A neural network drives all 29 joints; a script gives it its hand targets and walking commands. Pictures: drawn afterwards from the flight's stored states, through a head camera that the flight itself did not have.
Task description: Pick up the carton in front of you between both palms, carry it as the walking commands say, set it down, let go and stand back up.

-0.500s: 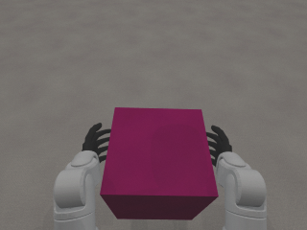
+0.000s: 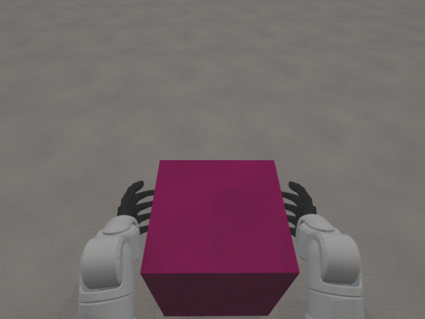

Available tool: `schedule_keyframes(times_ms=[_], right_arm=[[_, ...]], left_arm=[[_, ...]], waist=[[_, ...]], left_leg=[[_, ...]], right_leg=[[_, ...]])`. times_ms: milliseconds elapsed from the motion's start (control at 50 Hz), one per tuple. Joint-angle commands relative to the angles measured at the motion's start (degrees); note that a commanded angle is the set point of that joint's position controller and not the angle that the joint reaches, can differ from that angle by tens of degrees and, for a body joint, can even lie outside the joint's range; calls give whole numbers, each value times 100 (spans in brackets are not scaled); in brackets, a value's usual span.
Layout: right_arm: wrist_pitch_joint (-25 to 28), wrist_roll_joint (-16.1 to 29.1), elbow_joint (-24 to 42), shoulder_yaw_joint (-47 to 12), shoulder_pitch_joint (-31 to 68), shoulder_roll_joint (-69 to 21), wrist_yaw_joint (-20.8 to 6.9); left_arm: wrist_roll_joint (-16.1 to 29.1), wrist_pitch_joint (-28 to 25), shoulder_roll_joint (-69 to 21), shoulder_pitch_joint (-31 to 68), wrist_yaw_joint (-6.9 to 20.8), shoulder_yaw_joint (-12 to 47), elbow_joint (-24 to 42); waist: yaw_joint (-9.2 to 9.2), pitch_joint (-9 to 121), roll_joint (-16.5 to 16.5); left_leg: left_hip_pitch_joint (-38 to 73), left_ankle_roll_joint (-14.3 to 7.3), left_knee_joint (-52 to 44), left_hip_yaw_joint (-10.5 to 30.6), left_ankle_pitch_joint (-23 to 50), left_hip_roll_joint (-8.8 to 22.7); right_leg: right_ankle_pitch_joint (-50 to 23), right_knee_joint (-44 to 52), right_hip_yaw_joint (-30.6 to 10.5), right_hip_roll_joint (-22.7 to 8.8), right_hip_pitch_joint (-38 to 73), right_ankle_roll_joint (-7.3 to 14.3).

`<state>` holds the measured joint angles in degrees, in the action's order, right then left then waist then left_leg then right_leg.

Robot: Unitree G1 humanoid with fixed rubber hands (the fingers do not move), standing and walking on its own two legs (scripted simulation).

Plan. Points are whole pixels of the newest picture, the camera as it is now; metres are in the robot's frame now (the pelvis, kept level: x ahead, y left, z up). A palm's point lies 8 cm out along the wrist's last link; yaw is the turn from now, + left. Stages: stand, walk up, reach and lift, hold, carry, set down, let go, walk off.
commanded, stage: carry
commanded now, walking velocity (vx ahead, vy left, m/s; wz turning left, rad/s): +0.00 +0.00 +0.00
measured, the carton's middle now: (216, 241) +0.27 +0.00 +0.01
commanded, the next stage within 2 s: hold in 0.90 s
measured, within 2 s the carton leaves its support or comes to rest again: neither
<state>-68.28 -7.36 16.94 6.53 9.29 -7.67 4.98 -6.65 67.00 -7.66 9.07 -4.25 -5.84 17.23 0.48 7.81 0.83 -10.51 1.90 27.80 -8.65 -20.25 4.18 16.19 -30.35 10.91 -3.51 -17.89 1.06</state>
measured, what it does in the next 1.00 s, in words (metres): shifts its weight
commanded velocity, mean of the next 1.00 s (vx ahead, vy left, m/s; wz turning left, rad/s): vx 0.00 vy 0.00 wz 0.00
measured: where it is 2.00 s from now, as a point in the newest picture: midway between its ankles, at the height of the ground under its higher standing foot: outside the picture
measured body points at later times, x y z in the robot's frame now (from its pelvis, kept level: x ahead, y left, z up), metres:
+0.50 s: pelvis -0.05 +0.01 +0.00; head -0.08 +0.01 +0.45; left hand +0.24 +0.16 +0.04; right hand +0.24 -0.14 +0.04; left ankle -0.08 +0.12 -0.74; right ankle -0.01 -0.10 -0.74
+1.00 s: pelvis -0.06 +0.01 +0.01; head -0.08 -0.01 +0.46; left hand +0.24 +0.15 +0.04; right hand +0.23 -0.15 +0.03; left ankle -0.08 +0.13 -0.74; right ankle -0.01 -0.10 -0.74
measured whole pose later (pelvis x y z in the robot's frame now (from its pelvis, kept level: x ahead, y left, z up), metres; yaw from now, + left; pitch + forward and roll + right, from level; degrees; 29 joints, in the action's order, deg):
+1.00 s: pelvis -0.06 +0.01 +0.01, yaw -2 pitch -3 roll +0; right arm -42.1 -13.6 -6.9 8.5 10.0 -7.8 2.0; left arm -12.8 39.9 -7.9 10.5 -0.5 -8.5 -8.2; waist 0.4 -0.3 2.4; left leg -6.2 -0.1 24.7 -4.1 -14.5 1.9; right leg 7.8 -23.0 9.0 -2.3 -12.4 1.8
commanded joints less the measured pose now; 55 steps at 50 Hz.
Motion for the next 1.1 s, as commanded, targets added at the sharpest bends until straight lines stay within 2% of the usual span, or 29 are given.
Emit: schedule_keyframes(times_ms=[0, 100, 180, 200, 220, 260, 360, 400, 460, 480, 500, 560, 580, 640, 660, 740, 800, 840, 860, 880, 900, 920, 940, 960, 980, 1020, 1040, 1060, 1080], right_arm=[[225, 2145, 217, -4082, 2461, -5259, -1541], [487, 2081, -145, -4024, 2632, -5032, -1602], [818, 1920, -292, -3879, 2693, -4978, -1572], [871, 1839, -649, -3898, 2449, -4932, -1584], [1032, 1747, -502, -3831, 2630, -4933, -1568], [1275, 1762, -410, -3906, 2699, -4872, -1566], [1687, 1203, -1157, -3282, 2450, -4589, -1474], [1980, 1112, -1357, -3215, 2365, -4567, -1500], [2302, 893, -1758, -2827, 2709, -4590, -1511], [2440, 967, -1711, -2918, 2890, -4681, -1499], [2529, 731, -2365, -2570, 2527, -4864, -1550], [2946, 650, -2457, -2510, 3012, -4871, -1599], [3004, 521, -2467, -2410, 2790, -4826, -1588], [3245, 643, -2373, -2559, 3228, -5080, -1656], [3229, 727, -2412, -2770, 3162, -5219, -1654], [3107, 823, -2169, -2924, 2942, -5201, -1629], [2936, 793, -2113, -2948, 2722, -5022, -1628], [2864, 674, -2264, -2653, 2453, -4900, -1622], [2894, 826, -1935, -2958, 2732, -4968, -1632], [2937, 760, -1729, -2964, 2863, -4890, -1596], [2822, 964, -1912, -2870, 2473, -5169, -1666], [2846, 687, -1688, -2885, 2407, -4810, -1605], [2874, 607, -1875, -2608, 2152, -4696, -1534], [2907, 717, -1714, -2837, 2356, -4811, -1570], [2970, 826, -1789, -2869, 2319, -4813, -1543], [2905, 625, -1910, -2924, 2350, -4816, -1516], [2949, 760, -1898, -3012, 2569, -5027, -1560], [2961, 709, -1941, -2845, 2637, -4945, -1600], [2944, 917, -1965, -3071, 2675, -5271, -1651]], left_arm=[[2251, -47, -5360, 2373, 1493, 4182, 80], [1880, -328, -5110, 2210, 1485, 3924, -537], [1788, -677, -5077, 2454, 1495, 3782, -572], [1699, -762, -5075, 2295, 1494, 3825, -616], [1673, -888, -5200, 2274, 1505, 3717, -832], [1693, -1157, -5156, 2355, 1477, 3726, -627], [1289, -1603, -4841, 2366, 1438, 3348, -1110], [1149, -1775, -4878, 2285, 1413, 3285, -1578], [797, -2197, -4753, 2452, 1440, 2811, -1847], [857, -2313, -4964, 2650, 1484, 2907, -2034], [665, -2389, -4706, 2767, 1478, 2602, -1988], [545, -2713, -5036, 2682, 1529, 2448, -2814], [591, -2866, -4969, 2847, 1534, 2396, -2515], [515, -2979, -5199, 2808, 1564, 2388, -2961], [517, -3032, -5263, 2708, 1562, 2394, -2789], [790, -2895, -5383, 2814, 1545, 2911, -2366], [707, -2761, -5194, 2490, 1500, 2910, -2383], [654, -2723, -5010, 2617, 1504, 2814, -2126], [699, -2716, -5143, 2426, 1489, 2831, -2198], [834, -2747, -5233, 2623, 1550, 2881, -2280], [666, -2734, -5421, 2203, 1580, 2778, -2574], [584, -2826, -5194, 2183, 1565, 2531, -2422], [612, -2918, -5089, 2585, 1605, 2710, -2076], [517, -2911, -4887, 2313, 1557, 2714, -1863], [673, -2875, -5034, 2371, 1554, 2628, -2603], [632, -3030, -4795, 2241, 1595, 2507, -2449], [453, -3035, -4946, 2372, 1606, 2602, -2417], [573, -3047, -4959, 2522, 1631, 2442, -2626], [706, -3065, -5079, 2561, 1635, 2612, -2479]], waist=[[-13, 1615, -113], [-56, 1292, -126], [-23, 692, 168], [-28, 796, -301], [0, 758, -188], [-22, 875, 92], [-4, 757, -260], [-35, 825, 154], [-17, 746, -264], [-29, 645, 114], [-10, 728, 112], [14, 795, -149], [-32, 1048, -108], [-10, 1083, -20], [-15, 1224, -310], [11, 1185, 166], [-13, 1314, -162], [-42, 1176, 45], [-59, 1206, -403], [-29, 1081, -286], [-204, 425, 475], [-16, 525, 22], [-330, 657, 13], [-54, 925, -51], [-277, 852, 195], [-61, 626, -338], [107, 532, -25], [-83, 443, -104], [22, 728, -139]], left_leg=[[463, -39, 152, 240, 3436, 511], [121, -185, 122, 349, 3234, 589], [-254, -183, -104, 445, 1782, 615], [-231, -206, -404, 518, 1282, 568], [-245, -249, -392, 535, 1019, 559], [-287, -258, -314, 546, 1163, 607], [-405, -243, -447, 436, 911, 524], [-256, -246, -428, 431, 1144, 545], [-400, -311, -607, 538, 1036, 492], [-319, -321, -650, 462, 1063, 460], [-354, -276, -687, 606, 1187, 574], [-260, -243, -611, 516, 1021, 481], [-215, -279, -551, 533, 986, 513], [-178, -293, -485, 526, 1215, 513], [-261, -313, -394, 581, 1286, 519], [-233, -305, -301, 513, 1682, 530], [24, -223, -287, 520, 1771, 499], [-121, -260, -213, 489, 1576, 485], [-49, -203, -279, 432, 1181, 493], [-294, -134, -287, 480, 935, 451], [-85, -330, -707, 1134, 2272, -952], [-227, -381, -662, 1347, 2611, -855], [-332, -351, -708, 1368, 2496, -813], [-2, -438, -885, 1459, 2635, -745], [-373, -361, -773, 1486, 2443, -813], [-785, -393, -939, 1412, 1717, -842], [-909, -421, -934, 1473, 1659, -815], [-858, -448, -1077, 1425, 1629, -815], [-442, -475, -1002, 1508, 1609, -829]], right_leg=[[-3737, -21, -494, -634, 1067, -48], [-3216, -98, -464, -680, 1041, -41], [-1983, 349, -591, -629, 747, -85], [-1355, 376, -576, -655, 578, -89], [-1005, 504, -608, -656, 575, -45], [-1255, 442, -691, -615, 755, -24], [-1165, 581, -668, -665, 746, -54], [-1449, 507, -687, -642, 646, -59], [-966, 460, -583, -601, 649, -65], [-931, 473, -669, -659, 428, -96], [-741, 567, -569, -579, 505, -88], [-941, 586, -664, -637, 544, -17], [-1172, 622, -689, -640, 652, -24], [-1050, 562, -698, -716, 672, -14], [-1190, 488, -648, -623, 740, -26], [-1733, 327, -689, -721, 760, 10], [-1660, 329, -692, -623, 562, -35], [-1454, 505, -697, -600, 606, -40], [-1153, 581, -632, -692, 485, -16], [-1411, 687, -611, -620, 638, -119], [-2171, 734, -1472, 845, 1967, 68], [-2568, 804, -1617, 784, 2439, 124], [-2709, 777, -1660, 723, 2876, 134], [-2813, 689, -1566, 759, 2747, 1], [-2924, 660, -1667, 746, 3166, 99], [-2187, 757, -1510, 839, 3290, 40], [-2226, 665, -1642, 710, 3455, 17], [-2174, 746, -1647, 748, 3288, 17], [-2195, 748, -1626, 696, 3187, -37]])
